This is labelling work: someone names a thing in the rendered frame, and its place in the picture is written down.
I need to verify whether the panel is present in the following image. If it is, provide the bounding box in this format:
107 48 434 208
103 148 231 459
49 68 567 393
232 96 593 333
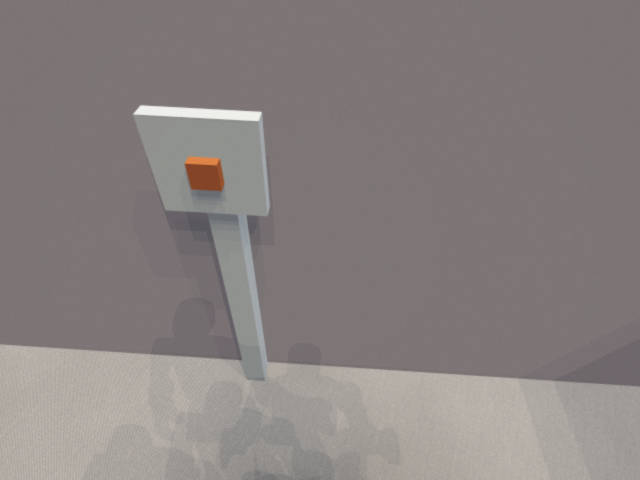
133 105 270 381

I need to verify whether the button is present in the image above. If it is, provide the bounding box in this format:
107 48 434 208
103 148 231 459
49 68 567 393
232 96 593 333
185 156 224 191

